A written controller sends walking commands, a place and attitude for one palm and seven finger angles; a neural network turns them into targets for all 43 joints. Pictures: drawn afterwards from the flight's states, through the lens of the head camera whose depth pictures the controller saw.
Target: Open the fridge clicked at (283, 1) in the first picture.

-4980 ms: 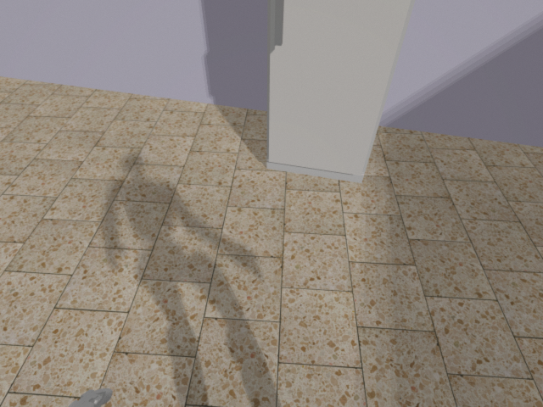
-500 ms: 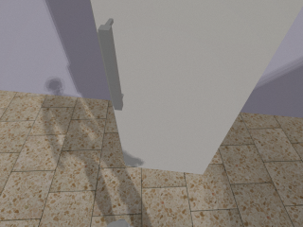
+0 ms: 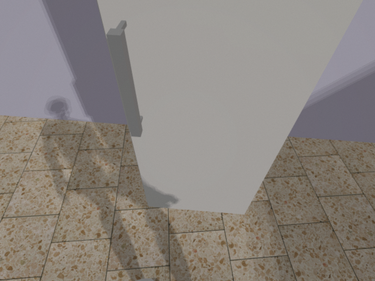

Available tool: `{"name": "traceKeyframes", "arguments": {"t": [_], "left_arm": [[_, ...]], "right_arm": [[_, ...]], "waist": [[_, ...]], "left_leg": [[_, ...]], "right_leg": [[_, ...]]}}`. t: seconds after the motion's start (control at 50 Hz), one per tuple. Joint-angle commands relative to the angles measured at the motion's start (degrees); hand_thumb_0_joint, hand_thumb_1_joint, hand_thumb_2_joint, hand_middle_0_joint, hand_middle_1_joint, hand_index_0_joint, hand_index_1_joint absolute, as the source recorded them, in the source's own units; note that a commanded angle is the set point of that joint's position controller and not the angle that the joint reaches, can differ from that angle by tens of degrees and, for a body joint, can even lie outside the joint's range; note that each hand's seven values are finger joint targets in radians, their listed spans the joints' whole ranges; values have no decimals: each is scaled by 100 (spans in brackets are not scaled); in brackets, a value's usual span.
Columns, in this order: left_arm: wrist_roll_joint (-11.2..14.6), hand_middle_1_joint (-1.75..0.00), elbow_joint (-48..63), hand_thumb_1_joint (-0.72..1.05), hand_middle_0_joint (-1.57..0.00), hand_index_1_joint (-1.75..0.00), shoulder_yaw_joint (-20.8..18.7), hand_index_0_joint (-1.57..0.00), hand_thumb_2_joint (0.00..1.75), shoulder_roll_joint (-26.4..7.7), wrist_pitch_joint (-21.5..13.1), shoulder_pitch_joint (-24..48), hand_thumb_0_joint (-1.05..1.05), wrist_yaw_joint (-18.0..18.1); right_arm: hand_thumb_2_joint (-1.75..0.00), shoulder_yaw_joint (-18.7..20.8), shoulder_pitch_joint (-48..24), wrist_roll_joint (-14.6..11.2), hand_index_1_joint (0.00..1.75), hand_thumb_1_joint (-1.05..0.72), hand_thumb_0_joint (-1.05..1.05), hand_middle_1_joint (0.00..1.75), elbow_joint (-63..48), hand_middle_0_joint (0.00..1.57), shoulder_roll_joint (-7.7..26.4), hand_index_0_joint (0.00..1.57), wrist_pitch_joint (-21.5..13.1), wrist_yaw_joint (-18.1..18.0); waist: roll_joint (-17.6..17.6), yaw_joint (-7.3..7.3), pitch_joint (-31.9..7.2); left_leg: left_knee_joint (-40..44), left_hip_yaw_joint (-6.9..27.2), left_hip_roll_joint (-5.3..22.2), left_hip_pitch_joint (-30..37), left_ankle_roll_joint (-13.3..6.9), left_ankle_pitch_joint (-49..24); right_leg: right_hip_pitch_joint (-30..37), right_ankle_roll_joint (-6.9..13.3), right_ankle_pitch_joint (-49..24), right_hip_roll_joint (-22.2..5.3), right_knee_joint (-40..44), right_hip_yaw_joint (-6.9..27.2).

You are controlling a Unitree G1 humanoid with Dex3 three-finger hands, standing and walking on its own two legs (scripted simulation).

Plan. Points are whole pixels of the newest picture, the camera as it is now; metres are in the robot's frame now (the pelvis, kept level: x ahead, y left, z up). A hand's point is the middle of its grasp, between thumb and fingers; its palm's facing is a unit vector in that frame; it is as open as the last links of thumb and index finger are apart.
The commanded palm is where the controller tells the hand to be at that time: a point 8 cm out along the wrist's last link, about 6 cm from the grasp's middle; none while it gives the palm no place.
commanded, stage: come to a stop and stand still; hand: left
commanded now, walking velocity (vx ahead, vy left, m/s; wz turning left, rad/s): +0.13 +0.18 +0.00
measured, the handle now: (130, 86) +0.52 +0.18 +0.13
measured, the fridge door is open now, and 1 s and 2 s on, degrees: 0 0 0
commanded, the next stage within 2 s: look again from close up in 1.02 s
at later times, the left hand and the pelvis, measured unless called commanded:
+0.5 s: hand out of the picture -0.07 +0.16 -0.16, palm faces +0.15 -0.96 -0.22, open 7.4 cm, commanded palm none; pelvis -0.03 -0.02 +0.01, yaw +2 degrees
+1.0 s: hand out of the picture -0.02 +0.18 -0.17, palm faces +0.05 -0.98 -0.19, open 7.3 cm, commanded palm none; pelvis -0.02 +0.01 +0.01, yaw +1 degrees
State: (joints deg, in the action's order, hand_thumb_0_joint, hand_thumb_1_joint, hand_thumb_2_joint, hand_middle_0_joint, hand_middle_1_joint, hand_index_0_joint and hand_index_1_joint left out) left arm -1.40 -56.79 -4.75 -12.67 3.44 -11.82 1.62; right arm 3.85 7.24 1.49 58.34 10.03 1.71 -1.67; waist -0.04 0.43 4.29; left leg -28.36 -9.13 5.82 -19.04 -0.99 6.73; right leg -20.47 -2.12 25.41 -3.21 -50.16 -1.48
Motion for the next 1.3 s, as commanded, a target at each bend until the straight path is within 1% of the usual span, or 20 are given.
{"name": "traceKeyframes", "arguments": {"t": [0.0,0.02,0.04,0.06,0.1,0.16,0.32,0.4,0.44,0.48,0.5,0.52,0.56,0.62,0.7,0.96,1.0,1.06,1.18,1.28], "left_arm": [[-21,-30,-204,90,-20,-30,110,-20,90,-8,-213,-1394,0,9],[-84,-30,-195,90,-20,-30,111,-20,90,-320,-288,-1388,0,28],[-101,-30,-5,90,-20,-30,81,-20,90,-805,-305,-1017,0,51],[-49,-30,218,90,-20,-30,64,-20,90,-963,-259,-585,0,75],[-43,-30,301,90,-20,-30,12,-20,90,-871,-338,-74,0,106],[-1,-30,269,90,-20,-30,61,-20,90,-651,-395,-37,0,43],[-38,-30,-170,90,-20,-30,-5,-20,90,-540,-454,-1223,0,84],[-59,-30,-283,90,-20,-30,-9,-20,90,-561,-427,-1096,0,65],[8,-30,-295,90,-20,-30,12,-20,90,-528,-393,-726,0,66],[84,-30,-265,90,-20,-30,114,-20,90,-152,-339,-641,0,48],[88,-30,-260,90,-20,-30,170,-20,90,69,-321,-731,0,14],[61,-30,-260,90,-20,-30,196,-20,90,185,-312,-609,0,11],[-7,-30,-428,90,-20,-30,244,-20,90,183,-275,-525,0,-8],[30,-30,-689,90,-20,-30,282,-20,90,43,-338,-848,0,-18],[40,-30,-813,90,-20,-30,319,-20,90,-87,-360,-787,0,5],[78,-30,-823,90,-20,-30,345,-20,90,-118,-367,-565,0,38],[13,-30,-813,90,-20,-30,395,-20,90,-461,-577,-789,0,214],[49,-30,-575,90,-20,-30,388,-20,90,-284,-525,-684,0,131],[46,-30,-380,90,-20,-30,376,-20,90,-251,-425,-476,0,59],[43,-30,-288,90,-20,-30,347,-20,90,-334,-412,-578,0,35]], "right_arm": [[-90,153,138,-4,30,-90,0,30,-237,20,754,20,-9,90],[-90,84,348,-88,30,-90,0,30,-223,20,425,20,41,117],[-90,13,255,-113,30,-90,0,30,-418,20,95,20,90,161],[-90,85,10,-56,30,-90,0,30,-535,20,454,20,143,187],[-90,102,291,-20,30,-90,0,30,-362,20,458,20,184,222],[-90,103,1101,10,30,-90,0,30,-12,20,437,20,117,263],[-90,9,682,-7,30,-90,0,30,-233,20,388,20,-27,206],[-90,-60,889,-73,30,-90,0,30,-140,20,201,20,-91,158],[-90,-114,1485,-94,30,-90,0,30,128,20,129,20,-138,109],[-90,-99,1757,-73,30,-90,0,30,263,20,415,20,-235,46],[-90,-50,1578,-72,30,-90,0,30,181,20,704,20,-240,7],[-90,-52,1327,-55,30,-90,0,30,102,20,846,20,-208,-15],[-90,-123,887,-53,30,-90,0,30,116,20,622,20,-230,-42],[-90,-198,957,-85,30,-90,0,30,233,20,431,20,-288,-90],[-90,-198,1067,-121,30,-90,0,30,310,20,440,20,-283,-73],[-90,-242,1202,-106,30,-90,0,30,531,20,393,20,-327,-71],[-90,-297,973,-119,30,-90,0,30,-42,20,530,20,-418,29],[-90,-241,1465,-71,30,-90,0,30,52,20,492,20,-466,-47],[-90,-223,1292,-73,30,-90,0,30,-116,20,494,20,-354,-30],[-90,-235,1330,-58,30,-90,0,30,-123,20,464,20,-303,18]], "waist": [[810,254,-445],[-299,203,-365],[-1766,144,148],[-1493,192,581],[-1411,-34,619],[-1021,-230,334],[-974,403,-220],[-1193,315,-317],[-1086,-21,-466],[76,-122,-494],[842,-30,-502],[963,18,-148],[1096,89,263],[759,141,113],[-4,41,92],[215,23,-89],[301,-60,-217],[348,-61,-1170],[-123,-50,99],[-130,-50,449]], "left_leg": [[1006,937,630,-618,-226,2461],[76,532,147,-817,110,2450],[-952,391,-332,-1191,357,2304],[-1641,800,-192,-883,257,2089],[-2359,967,-223,-674,211,1515],[-2828,747,-355,-709,302,824],[-1692,720,-251,-1082,435,1572],[-538,561,-410,-80,315,1719],[542,468,-502,1047,261,779],[1101,1093,123,1719,89,440],[1381,1821,806,1445,-194,661],[1651,1970,1089,703,-408,966],[1795,1597,664,194,-296,1213],[1100,1082,286,647,-149,-664],[918,963,132,764,-9,-438],[1066,898,129,893,47,-490],[143,738,-46,516,190,-1309],[124,990,119,970,63,-1997],[547,1060,-2,216,-25,194],[775,1048,-139,-35,-21,1320]], "right_leg": [[1610,123,-662,128,2345,-410],[1452,245,107,-544,3412,382],[494,678,1736,-1716,4462,2195],[-669,905,2342,-2085,4891,2476],[-1002,813,1894,-1804,4845,2261],[-234,537,290,-1194,4203,993],[1686,1020,-653,-1596,3833,1436],[1301,1037,-1362,-1454,3603,1277],[674,748,-1219,-1095,3264,871],[-55,343,-896,-445,2482,301],[-134,146,-694,-174,2094,-58],[115,71,-517,-123,1975,-276],[441,48,-892,-144,2000,-249],[789,101,-1924,-225,2508,-43],[942,131,-2343,-341,2741,124],[1230,142,-2382,-369,2804,79],[1237,332,-4373,-671,2122,86],[1411,355,-3024,-384,1781,-39],[765,317,-1705,-320,2255,60],[493,344,-760,-306,2630,284]]}}
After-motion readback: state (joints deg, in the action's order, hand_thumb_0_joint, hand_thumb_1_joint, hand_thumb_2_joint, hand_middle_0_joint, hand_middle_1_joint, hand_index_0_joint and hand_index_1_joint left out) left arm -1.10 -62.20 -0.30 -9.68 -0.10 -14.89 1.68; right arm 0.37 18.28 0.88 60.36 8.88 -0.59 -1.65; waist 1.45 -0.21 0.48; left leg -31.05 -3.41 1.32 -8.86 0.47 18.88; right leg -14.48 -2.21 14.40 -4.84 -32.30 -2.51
